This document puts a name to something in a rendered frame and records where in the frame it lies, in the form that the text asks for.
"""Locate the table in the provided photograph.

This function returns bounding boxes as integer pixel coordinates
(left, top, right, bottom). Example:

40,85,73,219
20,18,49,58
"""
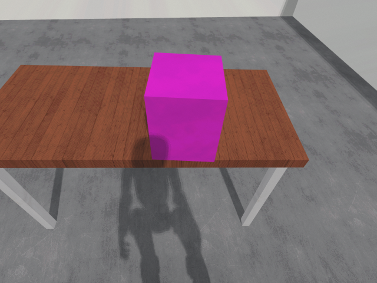
0,65,309,229

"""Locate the carton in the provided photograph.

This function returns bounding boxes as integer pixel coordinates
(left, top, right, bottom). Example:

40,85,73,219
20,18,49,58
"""
144,52,228,162

